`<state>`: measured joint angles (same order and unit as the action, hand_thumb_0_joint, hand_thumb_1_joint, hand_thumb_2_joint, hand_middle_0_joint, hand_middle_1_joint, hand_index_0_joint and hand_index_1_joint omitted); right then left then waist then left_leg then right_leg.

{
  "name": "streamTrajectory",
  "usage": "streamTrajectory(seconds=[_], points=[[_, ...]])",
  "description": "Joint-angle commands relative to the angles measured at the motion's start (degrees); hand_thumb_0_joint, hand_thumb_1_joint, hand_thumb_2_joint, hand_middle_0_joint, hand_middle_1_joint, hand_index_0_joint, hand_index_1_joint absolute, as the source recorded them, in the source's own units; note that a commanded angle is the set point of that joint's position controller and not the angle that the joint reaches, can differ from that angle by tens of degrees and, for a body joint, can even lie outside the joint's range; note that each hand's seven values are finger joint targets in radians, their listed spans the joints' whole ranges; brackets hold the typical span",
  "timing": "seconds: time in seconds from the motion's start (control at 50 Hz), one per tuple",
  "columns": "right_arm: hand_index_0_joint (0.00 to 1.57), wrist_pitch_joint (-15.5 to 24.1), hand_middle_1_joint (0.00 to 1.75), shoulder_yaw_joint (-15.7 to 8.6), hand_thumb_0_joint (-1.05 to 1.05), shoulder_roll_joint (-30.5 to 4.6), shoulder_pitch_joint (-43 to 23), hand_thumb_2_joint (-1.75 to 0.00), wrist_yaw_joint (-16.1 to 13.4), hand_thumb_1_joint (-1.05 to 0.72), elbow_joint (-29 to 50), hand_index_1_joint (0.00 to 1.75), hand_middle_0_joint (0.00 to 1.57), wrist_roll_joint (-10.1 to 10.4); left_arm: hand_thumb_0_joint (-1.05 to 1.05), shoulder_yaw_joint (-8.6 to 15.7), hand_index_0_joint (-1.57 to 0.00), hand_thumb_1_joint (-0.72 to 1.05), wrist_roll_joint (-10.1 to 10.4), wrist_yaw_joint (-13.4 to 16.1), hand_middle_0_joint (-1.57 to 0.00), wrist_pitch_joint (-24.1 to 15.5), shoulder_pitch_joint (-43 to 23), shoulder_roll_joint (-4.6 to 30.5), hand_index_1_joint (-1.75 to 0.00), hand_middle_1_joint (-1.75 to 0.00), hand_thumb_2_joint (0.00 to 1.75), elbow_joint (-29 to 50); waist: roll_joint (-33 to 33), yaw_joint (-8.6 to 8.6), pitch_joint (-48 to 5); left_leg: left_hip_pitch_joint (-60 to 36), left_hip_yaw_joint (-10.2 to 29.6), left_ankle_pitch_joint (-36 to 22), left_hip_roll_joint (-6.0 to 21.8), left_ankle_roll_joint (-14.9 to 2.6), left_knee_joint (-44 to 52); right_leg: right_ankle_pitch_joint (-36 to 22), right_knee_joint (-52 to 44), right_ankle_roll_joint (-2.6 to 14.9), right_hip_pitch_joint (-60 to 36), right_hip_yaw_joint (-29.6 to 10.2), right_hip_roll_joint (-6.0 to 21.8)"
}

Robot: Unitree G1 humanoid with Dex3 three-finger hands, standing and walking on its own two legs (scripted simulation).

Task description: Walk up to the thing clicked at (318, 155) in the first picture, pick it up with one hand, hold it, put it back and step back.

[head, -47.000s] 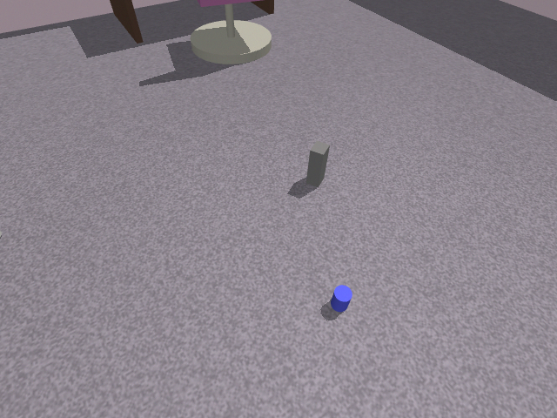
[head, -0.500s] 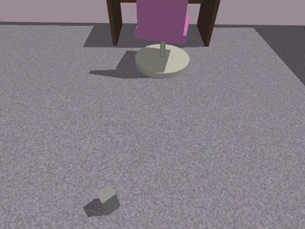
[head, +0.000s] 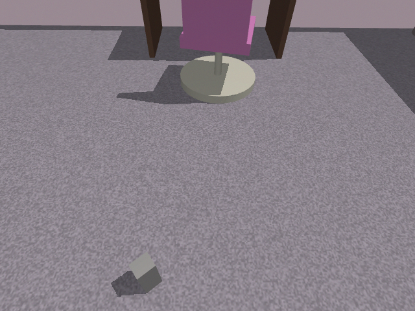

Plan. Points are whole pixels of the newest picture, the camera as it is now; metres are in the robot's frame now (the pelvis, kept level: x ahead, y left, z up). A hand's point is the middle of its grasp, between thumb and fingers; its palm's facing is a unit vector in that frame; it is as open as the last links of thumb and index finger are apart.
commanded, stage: stand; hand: left
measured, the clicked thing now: (146, 273) +0.38 +0.25 -0.67
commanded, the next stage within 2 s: step back in 0.60 s
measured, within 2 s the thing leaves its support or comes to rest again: neither
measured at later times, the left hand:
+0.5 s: hand out of the picture +0.08 +0.25 -0.16, palm faces -0.01 -0.94 -0.34, open 7.4 cm
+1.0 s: hand out of the picture +0.07 +0.29 -0.18, palm faces -0.05 -0.92 -0.39, open 7.4 cm
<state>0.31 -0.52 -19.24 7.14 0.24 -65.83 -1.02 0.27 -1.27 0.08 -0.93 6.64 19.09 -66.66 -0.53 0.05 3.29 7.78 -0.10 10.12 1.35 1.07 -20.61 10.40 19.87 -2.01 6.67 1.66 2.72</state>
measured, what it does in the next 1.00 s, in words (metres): lifts its left foot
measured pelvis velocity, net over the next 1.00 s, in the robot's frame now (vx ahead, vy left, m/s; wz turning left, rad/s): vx -0.05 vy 0.02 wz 0.00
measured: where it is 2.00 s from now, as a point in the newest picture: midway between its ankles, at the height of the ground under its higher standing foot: outside the picture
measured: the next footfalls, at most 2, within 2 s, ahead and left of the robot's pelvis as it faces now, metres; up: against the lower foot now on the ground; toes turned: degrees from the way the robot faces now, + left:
left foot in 1.02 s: -0.05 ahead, +0.13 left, +0.00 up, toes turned -1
right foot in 1.42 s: -0.11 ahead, -0.09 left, +0.00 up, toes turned -1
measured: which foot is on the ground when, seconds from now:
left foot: down 0.00-0.84, up 0.86-1.00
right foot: down 0.00-1.00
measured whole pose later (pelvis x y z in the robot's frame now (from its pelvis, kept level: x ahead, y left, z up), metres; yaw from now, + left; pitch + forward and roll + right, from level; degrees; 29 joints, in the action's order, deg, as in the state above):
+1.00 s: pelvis -0.05 +0.02 -0.03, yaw +0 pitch -1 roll +0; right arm -2.8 -4.0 -23.5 6.8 1.8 -55.2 0.2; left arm 3.0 -2.1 0.5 2.3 3.0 22.3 -53.8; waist 1.2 -1.0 8.3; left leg 18.5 0.4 22.9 -2.4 -2.5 -46.0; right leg 14.4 37.9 -1.9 22.7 -0.1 5.1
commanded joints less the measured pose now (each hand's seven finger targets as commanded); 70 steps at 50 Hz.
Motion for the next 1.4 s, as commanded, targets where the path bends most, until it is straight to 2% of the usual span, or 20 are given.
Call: streamTrajectory(seconds=[0.0,0.36,0.56,0.58,0.66,0.78,0.84,0.86,0.94,0.96,0.98,1.0,1.02,1.04,1.06,1.1,1.16,1.26,1.34,1.38], points=[[0.20,1.1,0.30,-1.8,0.00,-11.6,-1.7,-0.90,-1.0,-0.90,3.2,0.30,0.20,0.1,0.00,2.3,-0.20,0.90,0.4,0.9,-0.20,-0.9,-2.0,12.0,-0.30,-0.30,0.90,3.3,0.5,-0.07,-4.4,-0.7,4.7,-8.1,6.0,-1.76,3.9,-8.0,-3.1,2.19,-1.7,-4.6,5.3],[0.20,1.3,0.30,-1.9,0.00,-12.1,-3.3,-0.90,-1.0,-0.90,3.6,0.30,0.20,0.3,0.00,2.6,-0.20,0.90,0.4,0.8,-0.20,-0.9,-2.7,12.1,-0.30,-0.30,0.90,3.7,0.4,-0.10,-5.0,-2.2,4.3,-10.1,6.3,-1.81,4.0,-10.2,-3.5,2.18,-2.5,-4.4,5.4],[0.20,1.1,0.30,-2.0,0.00,-12.2,-3.2,-0.90,-0.8,-0.90,3.4,0.30,0.20,0.2,0.00,2.7,-0.20,0.90,0.3,0.5,-0.20,-0.5,-1.8,12.2,-0.30,-0.30,0.90,3.5,-0.5,-0.09,-2.0,0.4,4.9,0.3,5.6,-1.51,6.4,-2.4,-4.7,2.52,-0.3,-4.4,4.9],[0.20,0.0,0.30,-3.4,0.00,-15.7,-4.9,-0.90,-0.4,-0.90,4.8,0.30,0.20,0.4,0.00,4.9,-0.20,0.90,1.6,0.7,-0.20,0.0,-2.6,16.6,-0.30,-0.30,0.90,5.5,0.8,0.09,4.0,4.3,5.9,-10.8,4.9,-3.33,0.6,-12.4,0.8,2.84,5.2,-5.4,4.1],[0.20,-0.8,0.30,-4.0,0.00,-14.8,-2.6,-0.90,-0.1,-0.90,7.6,0.30,0.20,1.4,0.00,5.3,-0.20,0.90,1.7,1.1,-0.20,0.3,-1.4,14.9,-0.30,-0.30,0.90,8.6,0.0,-0.79,-6.3,1.4,4.9,-20.6,6.0,-5.66,-4.7,-17.2,7.2,4.23,1.3,-3.7,3.2],[0.20,-2.4,0.30,-5.0,0.00,-14.2,-2.7,-0.90,0.0,-0.90,10.9,0.30,0.20,1.3,0.00,5.7,-0.20,0.90,0.9,1.0,-0.20,1.4,-1.9,16.4,-0.30,-0.30,0.90,12.7,2.4,-0.55,-9.5,4.6,2.8,-7.2,1.8,-5.74,-15.1,-13.1,7.7,9.22,5.2,-9.2,7.6],[0.20,-3.6,0.30,-5.1,0.00,-12.7,-0.4,-0.90,0.6,-0.90,11.9,0.30,0.20,1.0,0.00,6.9,-0.20,0.90,-0.2,1.2,-0.20,1.5,-4.9,19.9,-0.30,-0.30,0.90,15.4,12.6,-0.11,-6.4,7.6,0.4,18.5,-5.6,-3.42,-33.3,-12.8,0.1,16.89,11.9,-18.7,18.2],[0.20,-3.9,0.30,-5.2,0.00,-12.6,1.5,-0.90,0.8,-0.90,12.1,0.30,0.20,0.8,0.00,7.2,-0.20,0.90,-0.8,1.3,-0.20,1.4,-5.9,20.6,-0.30,-0.30,0.90,16.5,14.0,-0.61,-5.8,8.4,2.1,21.5,-4.7,-3.54,-36.6,-12.5,0.6,18.18,13.4,-19.0,19.2],[0.20,-2.8,0.30,-5.8,0.00,-13.6,7.4,-0.90,0.9,-0.90,11.7,0.30,0.20,1.4,0.00,6.3,-0.20,0.90,-0.9,1.7,-0.20,1.9,-10.2,17.6,-0.30,-0.30,0.90,19.3,12.3,-3.46,-5.9,5.9,2.2,12.7,-1.9,-4.05,-23.8,-10.5,10.0,11.65,14.4,-11.0,12.2],[0.20,-2.2,0.30,-5.9,0.00,-13.9,8.1,-0.90,0.5,-0.90,11.9,0.30,0.20,0.9,0.00,6.0,-0.20,0.90,-0.5,1.7,-0.20,2.3,-9.8,16.9,-0.30,-0.30,0.90,19.8,9.2,-3.97,-5.7,6.3,2.7,2.7,-0.2,-3.83,-12.9,-7.9,15.9,8.73,12.6,-8.7,8.9],[0.20,-1.7,0.30,-6.6,0.00,-16.7,6.4,-0.90,0.1,-0.90,12.3,0.30,0.20,-0.4,0.00,5.5,-0.20,0.90,0.3,1.7,-0.20,2.9,-8.4,14.1,-0.30,-0.30,0.90,20.3,-4.5,-2.92,-4.0,7.0,13.8,-10.6,6.4,-4.50,-3.9,0.7,26.4,5.87,15.7,-5.6,0.9],[0.20,-1.2,0.30,-7.5,0.00,-20.4,6.2,-0.90,-0.4,-0.90,13.2,0.30,0.20,-1.2,0.00,5.3,-0.20,0.90,0.5,2.0,-0.20,3.0,-7.6,11.9,-0.30,-0.30,0.90,21.1,-12.9,-2.39,-2.2,0.5,24.2,-26.0,12.0,-6.20,-2.2,21.0,33.3,4.14,26.0,-6.0,-7.9],[0.20,-1.0,0.30,-7.4,0.00,-20.0,5.9,-0.90,-0.7,-0.90,13.9,0.30,0.20,-1.7,0.00,5.6,-0.20,0.90,0.6,2.3,-0.20,3.5,-4.8,12.4,-0.30,-0.30,0.90,20.1,-7.0,-0.97,-3.8,-0.9,24.4,-29.7,15.1,-9.69,-3.6,24.1,38.7,4.43,26.1,-10.8,-7.8],[0.20,-0.9,0.30,-7.1,0.00,-19.2,5.1,-0.90,-0.9,-0.90,14.8,0.30,0.20,-1.3,0.00,5.1,-0.20,0.90,0.7,2.3,-0.20,3.5,-2.4,11.8,-0.30,-0.30,0.90,20.2,-5.5,-0.27,-4.6,-3.1,18.8,-43.6,13.7,-9.07,-7.3,24.0,41.5,4.53,26.2,-10.6,-8.0],[0.20,-1.1,0.30,-7.3,0.00,-21.0,4.0,-0.90,-1.3,-0.90,16.0,0.30,0.20,-1.5,0.00,5.2,-0.20,0.90,0.4,2.8,-0.20,3.4,-3.1,11.3,-0.30,-0.30,0.90,20.2,-11.1,-1.93,-6.1,-1.7,22.6,-40.9,15.5,-8.19,-5.7,24.7,42.8,4.38,26.8,-13.5,-9.5],[0.20,-0.8,0.30,-7.3,0.00,-19.4,-1.2,-0.90,-2.1,-0.90,17.8,0.30,0.20,-1.7,0.00,6.0,-0.20,0.90,0.6,3.1,-0.20,3.6,-3.6,13.9,-0.30,-0.30,0.90,19.2,-12.7,-0.80,-4.5,2.4,21.2,-29.7,15.3,-11.12,-4.1,21.1,49.1,3.70,24.7,-14.4,-8.5],[0.20,-0.5,0.30,-6.4,0.00,-15.5,-2.0,-0.90,-2.6,-0.90,19.4,0.30,0.20,-1.3,0.00,6.3,-0.20,0.90,0.5,2.5,-0.20,3.6,0.7,13.9,-0.30,-0.30,0.90,19.5,-7.7,1.43,-4.2,-1.5,14.2,-30.1,11.6,-11.66,-7.4,17.0,50.9,2.86,25.7,-13.0,-8.6],[0.20,-0.4,0.30,-6.8,0.00,-15.4,5.2,-0.90,-3.0,-0.90,19.1,0.30,0.20,-0.2,0.00,6.5,-0.20,0.90,0.1,1.8,-0.20,2.1,-2.9,12.9,-0.30,-0.30,0.90,23.3,-4.6,-2.90,-7.2,-11.7,15.4,-31.5,14.2,-15.47,-11.1,18.5,36.6,1.09,25.4,-10.4,-5.8],[0.20,-1.1,0.30,-6.7,0.00,-16.8,3.3,-0.90,-2.6,-0.90,19.9,0.30,0.20,0.0,0.00,6.7,-0.20,0.90,0.2,1.3,-0.20,1.5,1.3,11.9,-0.30,-0.30,0.90,22.3,-6.7,-1.77,-8.1,-5.7,10.7,-23.8,10.5,-12.32,-14.0,13.2,16.6,2.38,14.4,-4.6,-4.5],[0.20,-1.7,0.30,-6.4,0.00,-16.4,1.2,-0.90,-2.2,-0.90,20.4,0.30,0.20,0.7,0.00,6.9,-0.20,0.90,-0.2,1.4,-0.20,1.2,5.5,11.4,-0.30,-0.30,0.90,20.2,-4.8,0.35,-8.9,-0.3,7.8,-19.5,8.4,-9.46,-17.7,-1.1,4.3,3.56,5.4,-2.6,-5.4]])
